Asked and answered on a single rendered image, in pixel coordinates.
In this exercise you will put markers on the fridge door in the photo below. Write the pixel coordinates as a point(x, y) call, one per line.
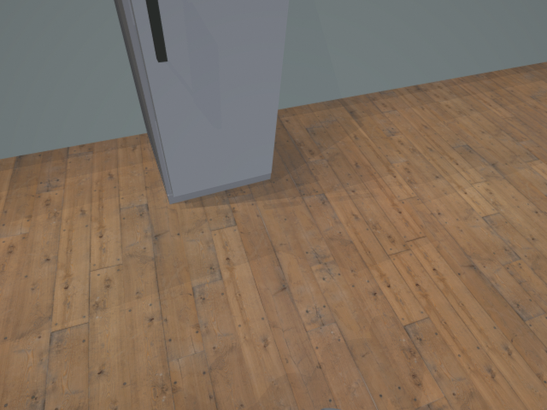
point(216, 98)

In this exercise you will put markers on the handle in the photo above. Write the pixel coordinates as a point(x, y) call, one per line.
point(156, 29)

